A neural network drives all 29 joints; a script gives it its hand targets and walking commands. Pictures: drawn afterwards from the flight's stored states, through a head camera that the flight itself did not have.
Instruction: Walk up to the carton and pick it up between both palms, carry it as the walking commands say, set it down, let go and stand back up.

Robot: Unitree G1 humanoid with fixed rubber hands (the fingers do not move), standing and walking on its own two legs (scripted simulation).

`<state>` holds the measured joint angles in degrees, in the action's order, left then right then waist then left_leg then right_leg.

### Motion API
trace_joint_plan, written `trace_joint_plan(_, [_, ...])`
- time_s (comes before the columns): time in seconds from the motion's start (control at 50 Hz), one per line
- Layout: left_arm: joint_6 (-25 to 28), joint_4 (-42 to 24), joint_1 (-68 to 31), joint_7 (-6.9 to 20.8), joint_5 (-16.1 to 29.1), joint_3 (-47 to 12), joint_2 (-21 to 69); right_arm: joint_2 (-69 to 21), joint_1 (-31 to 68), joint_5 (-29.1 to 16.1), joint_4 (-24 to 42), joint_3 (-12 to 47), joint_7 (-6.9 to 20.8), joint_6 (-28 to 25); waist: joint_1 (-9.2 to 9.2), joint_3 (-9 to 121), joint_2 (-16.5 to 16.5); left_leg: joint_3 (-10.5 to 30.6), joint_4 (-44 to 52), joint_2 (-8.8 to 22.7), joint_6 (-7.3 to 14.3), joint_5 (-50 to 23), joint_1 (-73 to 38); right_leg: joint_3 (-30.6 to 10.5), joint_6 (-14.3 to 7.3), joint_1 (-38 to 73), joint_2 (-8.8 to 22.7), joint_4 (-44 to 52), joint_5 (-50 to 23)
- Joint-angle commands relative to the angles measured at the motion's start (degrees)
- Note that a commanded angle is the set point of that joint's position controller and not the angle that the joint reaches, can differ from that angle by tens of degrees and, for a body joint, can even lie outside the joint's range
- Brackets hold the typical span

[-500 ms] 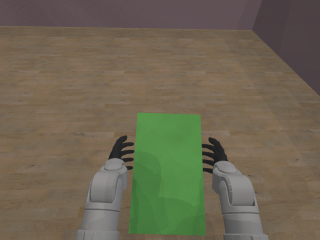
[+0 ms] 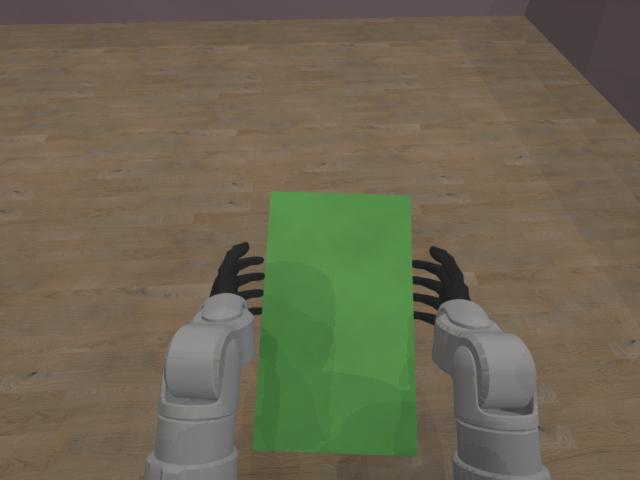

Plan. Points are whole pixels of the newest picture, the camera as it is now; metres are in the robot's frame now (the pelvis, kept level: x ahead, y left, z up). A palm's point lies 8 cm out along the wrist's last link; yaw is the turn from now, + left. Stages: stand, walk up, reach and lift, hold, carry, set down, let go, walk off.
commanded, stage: carry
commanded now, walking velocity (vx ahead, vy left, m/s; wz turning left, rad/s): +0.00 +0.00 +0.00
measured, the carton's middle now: (335, 318) +0.32 +0.00 -0.01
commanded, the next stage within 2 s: none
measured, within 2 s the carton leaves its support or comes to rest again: neither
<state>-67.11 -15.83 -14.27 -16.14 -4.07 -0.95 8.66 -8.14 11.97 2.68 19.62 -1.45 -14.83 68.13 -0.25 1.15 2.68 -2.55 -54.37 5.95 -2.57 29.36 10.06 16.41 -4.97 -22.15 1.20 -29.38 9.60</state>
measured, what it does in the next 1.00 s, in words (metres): walks ahead: left foot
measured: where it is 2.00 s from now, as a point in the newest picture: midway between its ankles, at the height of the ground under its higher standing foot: outside the picture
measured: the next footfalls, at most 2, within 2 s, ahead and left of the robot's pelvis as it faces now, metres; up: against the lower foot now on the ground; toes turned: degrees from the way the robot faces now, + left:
left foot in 0.24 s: +0.29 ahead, +0.09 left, +0.00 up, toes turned -11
right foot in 1.10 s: +0.21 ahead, -0.12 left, +0.00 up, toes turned -3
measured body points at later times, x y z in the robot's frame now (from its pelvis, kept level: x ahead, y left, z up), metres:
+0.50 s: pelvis +0.19 +0.02 +0.01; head +0.20 +0.02 +0.46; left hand +0.51 +0.13 +0.10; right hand +0.49 -0.13 +0.10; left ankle +0.20 +0.13 -0.73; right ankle +0.09 -0.09 -0.72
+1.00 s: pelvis +0.24 -0.02 +0.01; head +0.25 -0.03 +0.46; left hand +0.55 +0.09 +0.09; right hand +0.54 -0.16 +0.09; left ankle +0.25 +0.10 -0.73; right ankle +0.10 -0.09 -0.70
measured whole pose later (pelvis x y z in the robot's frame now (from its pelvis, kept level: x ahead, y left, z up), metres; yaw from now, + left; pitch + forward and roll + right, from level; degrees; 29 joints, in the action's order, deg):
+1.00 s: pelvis +0.24 -0.02 +0.01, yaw -3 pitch +4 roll +1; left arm -64.9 -10.2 -16.4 -12.6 -6.7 2.1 9.2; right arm -9.3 17.0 7.0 11.1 -2.8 -13.3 65.5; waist -0.4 2.6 0.3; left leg -9.3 -26.4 3.5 0.2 9.7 17.4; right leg 10.4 -1.0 -8.1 2.5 -34.8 19.9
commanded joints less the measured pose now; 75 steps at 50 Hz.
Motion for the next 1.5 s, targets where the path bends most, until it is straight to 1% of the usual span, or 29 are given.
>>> trace_joint_plan(0.0, [1.37,-8.92,-18.65,12.87,17.64,-26.41,61.5,-60.2,22.86,-19.5,6.84,30.51,13.15,-0.67,1.2,22.36,-4.88,4.58,-15.72,-0.4,0.39,-3.23,23.36,-27.49,-7.22,32.95,22.51,11.55,-34.68])
trace_joint_plan(0.06, [2.21,-10.44,-22.24,13.94,18.88,-26.93,63.39,-63.79,22.46,-18.94,5.12,29.76,12.99,-1.79,0.82,21.79,-9.05,2.67,2.01,0.28,1.19,-6.45,20.59,-16.15,-2.07,30.4,17.83,10.04,-43.48])
trace_joint_plan(0.1, [2.12,-9.23,-20.85,14.33,18.8,-26.59,61.96,-62.95,20.27,-17.34,3.4,28.63,12.32,-2.07,0.75,22.0,-10.55,-0.43,12.77,-1.96,2.03,-7.01,17.13,-12.86,-1.49,28.62,16.92,8.93,-46.0])
trace_joint_plan(0.18, [1.63,-7.15,-19.05,14.46,17.82,-26.03,59.85,-61.11,20.67,-16.35,3.04,27.96,11.94,-1.7,-0.35,24.14,-10.91,-7.79,33.09,-4.98,2.14,-28.7,3.66,-4.62,2.89,23.05,12.17,1.56,-33.67])
trace_joint_plan(0.22, [1.05,-5.16,-19.14,14.09,16.46,-25.16,58.9,-59.91,21.24,-16.09,1.47,27.66,12.43,-0.91,-1.31,24.83,-7.72,-4.37,33.72,1.55,3.52,-41.6,-9.65,-5.57,6.59,12.13,10.68,-2.63,-15.83])
trace_joint_plan(0.26, [-0.34,-3.77,-19.01,13.88,15.81,-24.86,57.95,-58.1,19.28,-15.19,-2.23,25.6,12.57,-0.16,-1.13,24.91,5.55,10.96,28.31,14.3,10.41,-69.81,-16.13,-8.09,9.87,1.37,4.52,-8.24,12.05])
trace_joint_plan(0.28, [-0.6,-3.94,-19.82,13.79,15.82,-24.78,58.27,-58.73,19.6,-15.36,-2.94,25.65,12.63,0.13,-1.33,24.46,6.67,11.16,28.8,14.78,11.89,-67.89,-16.94,-8.72,10.13,0.1,4.41,-9.32,16.5])
trace_joint_plan(0.34, [-0.63,-4.63,-23.6,14.31,17.03,-25.94,60.97,-60.92,23.32,-15.46,-1.42,25.95,12.92,-0.13,-0.42,22.61,3.37,3.3,28.95,10.11,7.62,-51.96,-9.82,-9.02,9.79,7.65,6.9,1.16,9.62])
trace_joint_plan(0.38, [-0.4,-4.6,-23.99,14.5,17.02,-25.63,61.85,-61.68,25.02,-15.62,-0.56,26.57,13.14,-0.18,-0.31,23.73,-0.92,-0.83,26.83,6.2,4.28,-44.53,-5.99,-10.36,8.42,14.41,9.68,2.84,-8.36])
trace_joint_plan(0.44, [-0.15,-4.6,-23.27,14.44,16.9,-25.09,61.47,-61.96,25.05,-15.96,-0.47,27.45,13.29,-0.14,-0.44,24.76,-2.33,-0.74,25.2,5.08,3.52,-50.07,-5.84,-10.4,7.53,17.44,10.26,-0.44,-23.42])
trace_joint_plan(0.54, [0.08,-2.34,-22.39,14.53,15.97,-24.14,60.85,-61.39,24.26,-15.53,-2.12,26.93,13.59,-0.19,-0.65,25.01,0.4,-0.39,21.54,6.83,5.63,-65.51,-12.12,-8.35,8.27,12.03,7.1,-3.45,-15.15])
trace_joint_plan(0.7, [1.84,0.08,-23.05,15.5,15.78,-23.23,60.93,-61.52,25.35,-14.48,-3.35,26.46,13.94,-1.92,-0.61,23.16,-5.07,-4.57,22.53,0.71,2.92,-45.97,-3.92,-9.85,6.32,18.83,7.53,-5.65,-42.62])
trace_joint_plan(0.78, [3.66,1.97,-23.43,15.75,14.55,-21.92,59.65,-61.17,25.15,-13.99,-5.72,25.32,14.47,-3.64,-0.73,22.13,0.49,-2.44,19.55,3.91,5.66,-65.61,-15.62,-6.09,7.65,6.94,3.39,-2.99,-18.38])
trace_joint_plan(0.82, [4.19,-0.49,-24.13,15.87,15.38,-23.12,60.67,-62.43,25.0,-14.72,-3.59,26.53,14.51,-4.36,-0.42,21.42,0.95,-2.57,17.74,3.88,6.36,-67.08,-14.97,-6.0,7.69,8.13,2.79,3.43,-16.43])
trace_joint_plan(0.86, [3.79,-0.54,-22.61,16.03,16.03,-23.95,61.26,-62.4,23.13,-14.46,-2.95,27.18,14.18,-4.36,0.17,21.89,-5.36,-5.42,13.67,0.05,4.43,-48.57,-1.59,-9.89,6.51,22.06,5.81,3.88,-42.05])
trace_joint_plan(0.9, [3.52,-2.08,-20.96,16.29,16.83,-25.65,62.37,-63.01,23.09,-14.78,-1.01,28.83,13.99,-4.07,0.97,18.98,-15.2,-9.38,17.29,-5.82,1.97,-6.68,20.6,-15.93,1.49,38.4,12.19,-3.14,-77.51])
trace_joint_plan(0.92, [3.34,-2.01,-20.25,16.32,16.6,-25.79,61.85,-62.34,22.9,-14.88,-1.46,29.01,14.03,-3.9,1.21,18.41,-14.27,-9.48,21.56,-5.92,1.82,-5.33,23.64,-16.01,0.12,40.99,13.14,-5.07,-79.67])
trace_joint_plan(0.96, [4.22,1.55,-18.34,16.48,15.06,-23.73,60.04,-61.3,22.77,-14.36,-4.42,27.85,14.79,-4.31,-0.48,21.85,-8.94,-8.86,35.27,-4.52,2.67,-25.34,5.36,-9.91,2.35,29.87,9.8,-10.71,-59.36])
trace_joint_plan(0.98, [5.48,5.92,-19.13,16.61,13.18,-21.44,57.87,-59.53,21.93,-12.64,-9.48,25.1,15.4,-5.4,-1.9,23.51,-5.61,-5.67,35.38,-2.23,4.13,-40.54,-8.48,-8.66,4.62,17.46,7.14,-15.67,-38.67])
trace_joint_plan(1.0, [6.47,5.36,-20.8,16.98,13.33,-21.88,57.62,-60.13,21.56,-12.52,-10.48,24.49,15.94,-6.71,-1.87,22.94,0.49,1.59,25.13,5.69,9.08,-72.05,-20.01,-7.03,6.98,2.24,2.5,-17.9,-9.53])
trace_joint_plan(1.02, [7.61,6.1,-22.9,17.23,12.81,-20.35,56.72,-60.14,23.53,-12.5,-11.35,23.11,16.3,-8.17,-1.9,20.69,6.34,6.87,22.37,11.04,14.46,-86.22,-26.35,-9.13,7.31,-8.59,-1.32,-14.07,18.21])
trace_joint_plan(1.04, [7.96,1.04,-24.51,17.32,14.3,-22.55,59.18,-61.53,25.25,-13.91,-6.46,25.44,16.37,-8.62,-1.37,20.72,6.4,6.48,23.31,12.5,14.6,-81.18,-22.36,-13.34,6.79,-5.26,1.82,-7.89,19.68])
trace_joint_plan(1.08, [10.4,18.63,-21.93,18.42,7.97,-14.86,52.1,-54.25,21.14,-6.27,-24.91,16.88,17.09,-11.12,0.18,20.85,3.48,-1.04,22.61,6.34,8.7,-49.3,-10.5,-10.86,6.62,9.26,3.7,10.67,4.3])
trace_joint_plan(1.12, [14.73,18.16,-23.41,19.98,8.36,-16.1,53.9,-55.96,24.85,-6.22,-22.44,19.57,18.34,-15.03,-0.68,21.11,-7.06,-2.2,22.0,1.27,3.86,-14.93,1.59,-17.87,3.55,19.8,10.07,4.02,-26.15])
trace_joint_plan(1.14, [16.31,17.03,-23.92,20.51,9.3,-17.95,55.68,-57.29,26.01,-7.41,-21.01,21.82,18.97,-16.5,-0.82,19.9,-8.73,-1.77,22.48,0.56,2.63,-11.55,2.27,-18.77,2.39,19.06,11.13,2.88,-30.44])
trace_joint_plan(1.24, [16.56,7.11,-23.54,19.8,12.52,-23.97,59.1,-62.05,26.13,-11.95,-11.95,28.55,18.84,-16.84,-0.12,20.5,-6.2,-1.87,20.03,1.56,3.34,-34.34,-1.38,-15.07,3.07,18.02,9.01,-0.36,-38.35])
trace_joint_plan(1.34, [15.4,7.26,-20.32,19.92,12.32,-24.99,57.88,-61.05,21.84,-11.33,-12.58,28.43,18.92,-15.87,-0.12,21.02,-6.48,-3.36,21.07,0.17,3.22,-34.72,-1.3,-14.97,2.74,20.13,8.82,-1.75,-46.89])
trace_joint_plan(1.44, [20.82,21.06,-22.52,22.39,7.32,-20.21,53.96,-54.99,22.98,-4.62,-27.61,21.94,21.84,-20.97,0.62,21.24,-4.05,-3.52,21.48,0.98,3.42,-44.03,-4.52,-13.82,2.42,17.52,7.37,-1.97,-38.19])
trace_joint_plan(1.48, [23.83,17.24,-28.32,22.54,9.54,-20.91,54.27,-55.0,27.85,-6.43,-24.38,22.38,22.12,-24.15,1.05,20.73,-2.82,-2.31,21.44,2.21,3.4,-46.07,-5.36,-14.13,2.63,17.04,6.88,-1.54,-33.72])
